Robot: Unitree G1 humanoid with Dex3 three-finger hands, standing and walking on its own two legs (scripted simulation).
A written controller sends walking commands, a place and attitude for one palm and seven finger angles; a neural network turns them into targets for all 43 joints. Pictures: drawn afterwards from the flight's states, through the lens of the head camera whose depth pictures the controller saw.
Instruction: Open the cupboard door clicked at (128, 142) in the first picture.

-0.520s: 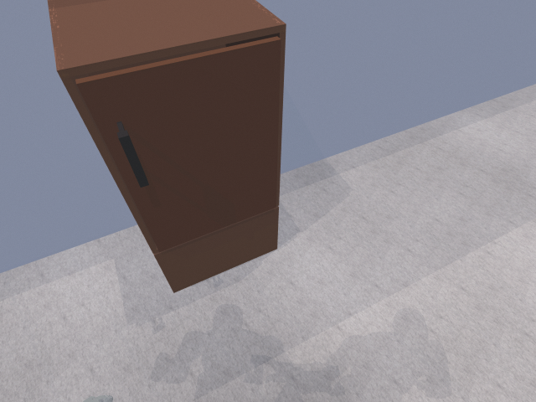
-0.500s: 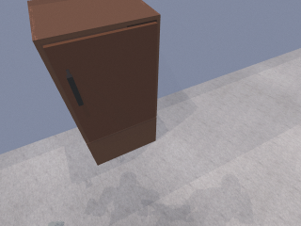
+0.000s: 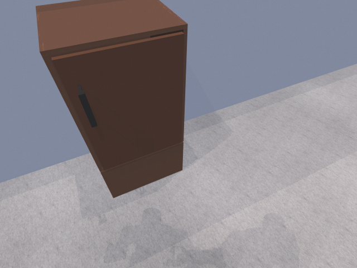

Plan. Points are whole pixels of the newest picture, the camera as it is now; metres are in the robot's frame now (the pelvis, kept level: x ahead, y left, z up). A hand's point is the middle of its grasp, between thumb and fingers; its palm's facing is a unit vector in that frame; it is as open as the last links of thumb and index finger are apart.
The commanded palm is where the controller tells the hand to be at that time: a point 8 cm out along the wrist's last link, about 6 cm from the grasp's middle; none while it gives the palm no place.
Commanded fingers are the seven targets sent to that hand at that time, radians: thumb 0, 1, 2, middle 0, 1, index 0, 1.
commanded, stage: stand and wait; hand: left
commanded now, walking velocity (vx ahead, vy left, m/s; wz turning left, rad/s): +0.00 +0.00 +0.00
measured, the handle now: (87, 106) +0.60 +0.35 -0.02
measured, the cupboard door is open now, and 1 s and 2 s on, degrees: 0 0 0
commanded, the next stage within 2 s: look at it before walking up in 0.30 s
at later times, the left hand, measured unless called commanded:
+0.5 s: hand out of the picture +0.04 +0.20 -0.16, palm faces -0.01 -0.96 -0.27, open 7.4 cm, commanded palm none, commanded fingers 0.00 0.90 0.90 -0.20 -0.30 -0.20 -0.30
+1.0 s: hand out of the picture +0.01 +0.21 -0.17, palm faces -0.01 -0.97 -0.26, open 7.4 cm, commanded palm none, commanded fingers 0.00 0.90 0.90 -0.20 -0.30 -0.20 -0.30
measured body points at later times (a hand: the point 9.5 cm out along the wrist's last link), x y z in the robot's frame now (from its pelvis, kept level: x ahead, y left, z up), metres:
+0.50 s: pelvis -0.01 -0.01 +0.00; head -0.01 -0.01 +0.45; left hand +0.04 +0.25 -0.14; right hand +0.02 -0.26 -0.15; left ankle -0.03 +0.13 -0.74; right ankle -0.03 -0.11 -0.74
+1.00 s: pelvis -0.02 +0.00 +0.00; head -0.02 +0.00 +0.45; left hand +0.01 +0.26 -0.15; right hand +0.01 -0.26 -0.15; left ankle -0.03 +0.13 -0.74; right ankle -0.03 -0.11 -0.74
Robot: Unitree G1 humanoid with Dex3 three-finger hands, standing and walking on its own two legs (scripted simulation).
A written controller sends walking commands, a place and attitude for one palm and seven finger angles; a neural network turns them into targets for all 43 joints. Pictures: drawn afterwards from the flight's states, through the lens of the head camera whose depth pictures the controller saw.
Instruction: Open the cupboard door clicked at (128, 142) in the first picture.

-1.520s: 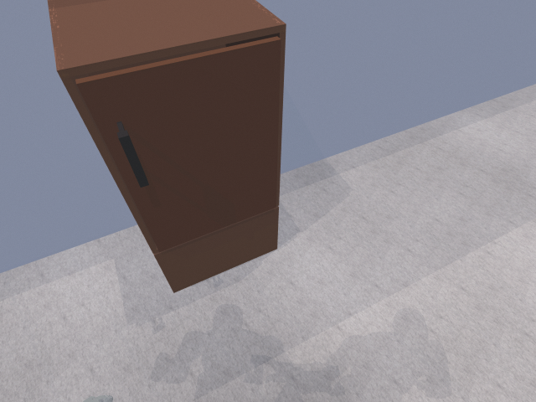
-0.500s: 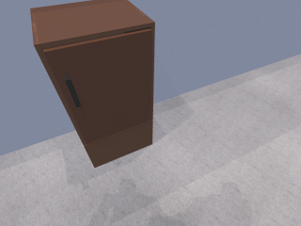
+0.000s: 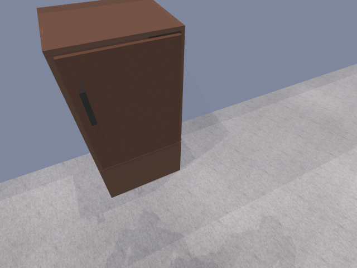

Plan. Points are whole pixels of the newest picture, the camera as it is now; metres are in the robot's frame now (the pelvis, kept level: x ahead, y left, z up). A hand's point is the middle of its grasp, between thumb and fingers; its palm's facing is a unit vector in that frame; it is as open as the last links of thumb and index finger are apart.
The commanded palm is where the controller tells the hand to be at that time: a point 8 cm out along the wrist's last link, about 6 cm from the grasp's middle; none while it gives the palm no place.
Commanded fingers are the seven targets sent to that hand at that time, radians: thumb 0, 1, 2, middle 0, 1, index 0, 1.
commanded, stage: turn to face it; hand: left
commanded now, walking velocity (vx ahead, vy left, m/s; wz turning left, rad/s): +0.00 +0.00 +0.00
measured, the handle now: (87, 105) +0.62 +0.36 -0.02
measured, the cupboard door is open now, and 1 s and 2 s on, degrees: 0 0 0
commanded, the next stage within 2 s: take the last steps up to it in 0.90 s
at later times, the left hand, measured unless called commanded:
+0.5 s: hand out of the picture +0.01 +0.25 -0.19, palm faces +0.22 -0.95 -0.22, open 7.4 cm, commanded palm none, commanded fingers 0.00 0.90 0.90 -0.20 -0.30 -0.20 -0.30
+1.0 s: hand out of the picture -0.02 +0.20 -0.16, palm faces +0.42 -0.86 -0.29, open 7.4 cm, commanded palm none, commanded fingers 0.00 0.90 0.90 -0.20 -0.30 -0.20 -0.30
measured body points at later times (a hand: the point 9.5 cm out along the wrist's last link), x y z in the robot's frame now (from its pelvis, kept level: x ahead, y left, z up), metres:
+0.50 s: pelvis -0.02 +0.04 -0.01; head +0.01 +0.07 +0.43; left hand +0.00 +0.30 -0.17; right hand +0.06 -0.20 -0.15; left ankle -0.02 +0.12 -0.74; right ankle -0.03 -0.11 -0.68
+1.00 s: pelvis +0.00 -0.01 -0.01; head +0.03 -0.03 +0.44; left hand -0.04 +0.24 -0.14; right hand +0.17 -0.22 -0.17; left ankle -0.06 +0.11 -0.68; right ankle +0.03 -0.11 -0.74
